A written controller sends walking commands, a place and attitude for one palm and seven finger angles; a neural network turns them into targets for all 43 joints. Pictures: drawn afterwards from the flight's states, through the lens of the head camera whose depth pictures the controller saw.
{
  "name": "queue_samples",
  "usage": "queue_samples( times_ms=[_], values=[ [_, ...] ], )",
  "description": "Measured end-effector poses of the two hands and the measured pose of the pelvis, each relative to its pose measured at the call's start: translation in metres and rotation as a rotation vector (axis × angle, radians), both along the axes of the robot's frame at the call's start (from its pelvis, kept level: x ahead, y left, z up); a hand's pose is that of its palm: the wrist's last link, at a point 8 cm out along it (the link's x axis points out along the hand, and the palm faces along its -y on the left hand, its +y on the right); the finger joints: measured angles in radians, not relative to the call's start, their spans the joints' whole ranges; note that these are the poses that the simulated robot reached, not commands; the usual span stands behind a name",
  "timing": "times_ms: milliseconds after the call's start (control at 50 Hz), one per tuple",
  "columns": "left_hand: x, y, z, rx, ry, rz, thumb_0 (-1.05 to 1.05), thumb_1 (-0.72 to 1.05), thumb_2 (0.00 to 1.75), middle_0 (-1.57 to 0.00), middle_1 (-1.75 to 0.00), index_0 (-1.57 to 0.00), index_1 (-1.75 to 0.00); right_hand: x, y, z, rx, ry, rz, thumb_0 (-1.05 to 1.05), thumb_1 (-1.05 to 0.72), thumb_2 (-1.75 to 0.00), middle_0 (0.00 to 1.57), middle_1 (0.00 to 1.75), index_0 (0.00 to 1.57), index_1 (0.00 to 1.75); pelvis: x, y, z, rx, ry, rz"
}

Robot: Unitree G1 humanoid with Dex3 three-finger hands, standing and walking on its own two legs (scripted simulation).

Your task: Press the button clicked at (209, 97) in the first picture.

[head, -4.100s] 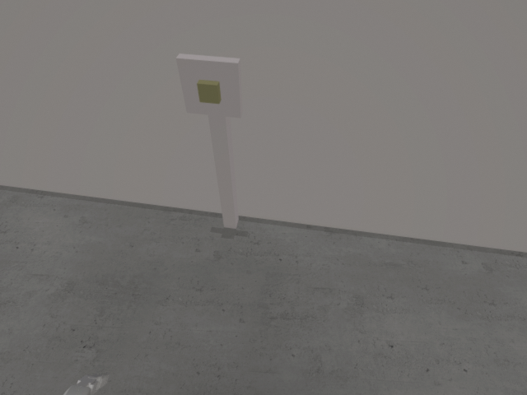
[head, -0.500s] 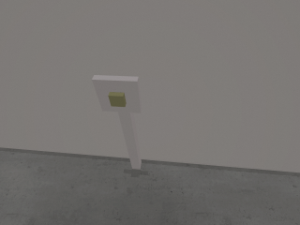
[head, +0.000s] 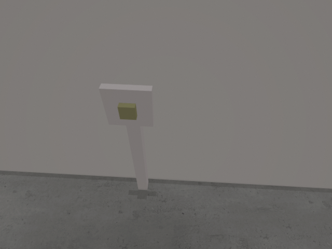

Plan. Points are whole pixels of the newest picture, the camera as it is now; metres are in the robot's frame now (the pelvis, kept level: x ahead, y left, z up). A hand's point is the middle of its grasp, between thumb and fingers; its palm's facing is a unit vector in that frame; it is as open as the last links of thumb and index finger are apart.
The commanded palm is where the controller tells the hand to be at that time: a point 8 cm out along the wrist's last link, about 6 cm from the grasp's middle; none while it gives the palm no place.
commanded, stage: look again from close up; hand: left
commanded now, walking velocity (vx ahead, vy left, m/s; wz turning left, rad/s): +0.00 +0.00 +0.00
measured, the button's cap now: (127, 110) +0.57 +0.18 -0.03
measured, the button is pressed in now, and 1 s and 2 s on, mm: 0 0 0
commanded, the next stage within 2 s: shuffle to correct the standing spot in 0.54 s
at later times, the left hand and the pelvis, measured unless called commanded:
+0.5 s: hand out of the picture +0.01 +0.15 -0.17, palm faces +0.04 -0.97 -0.23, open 7.4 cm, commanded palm none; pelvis +0.01 -0.03 -0.01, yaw +1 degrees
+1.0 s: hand out of the picture +0.03 +0.14 -0.19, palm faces +0.06 -0.98 -0.17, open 7.4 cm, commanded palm none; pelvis +0.06 -0.03 -0.02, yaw +0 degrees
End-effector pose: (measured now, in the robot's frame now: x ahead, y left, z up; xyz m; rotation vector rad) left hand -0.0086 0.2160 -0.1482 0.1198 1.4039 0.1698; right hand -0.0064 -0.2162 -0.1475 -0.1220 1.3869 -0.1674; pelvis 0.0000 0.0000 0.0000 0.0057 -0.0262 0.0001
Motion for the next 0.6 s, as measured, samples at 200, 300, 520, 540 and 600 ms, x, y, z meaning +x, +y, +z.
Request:
queue_samples(
  times_ms=[200,300,520,540,600],
  values=[
    [0.004,0.006,0.003,0.042,-0.025,-0.032,0.0,0.91,0.9,-0.2,-0.3,-0.2,-0.3,-0.014,0.004,-0.012,0.055,0.014,0.031,0.01,-0.91,-0.89,0.2,0.3,0.19,0.3,-0.006,-0.004,-0.008,-0.002,0.018,0.021],
    [0.004,0.004,0.007,0.064,-0.024,-0.022,0.0,0.91,0.9,-0.2,-0.3,-0.2,-0.3,-0.005,0.002,-0.018,0.075,0.003,0.043,0.01,-0.91,-0.89,0.2,0.3,0.19,0.3,-0.001,-0.009,-0.008,0.005,0.014,0.021],
    [0.01,-0.023,0.007,0.046,-0.01,-0.013,0.0,0.92,0.9,-0.2,-0.3,-0.2,-0.3,0.012,-0.026,-0.016,0.055,0.002,0.053,0.01,-0.91,-0.89,0.19,0.3,0.19,0.3,0.008,-0.029,-0.007,0.013,0.018,0.02],
    [0.01,-0.025,0.006,0.044,-0.008,-0.012,0.0,0.92,0.9,-0.2,-0.3,-0.2,-0.3,0.014,-0.028,-0.015,0.051,0.003,0.053,0.01,-0.91,-0.89,0.19,0.3,0.19,0.3,0.009,-0.031,-0.007,0.013,0.019,0.021],
    [0.011,-0.031,0.005,0.037,-0.003,-0.007,0.01,0.92,0.9,-0.21,-0.3,-0.2,-0.3,0.018,-0.036,-0.014,0.04,0.007,0.056,0.01,-0.91,-0.89,0.19,0.3,0.19,0.3,0.012,-0.037,-0.006,0.012,0.021,0.022]
  ],
)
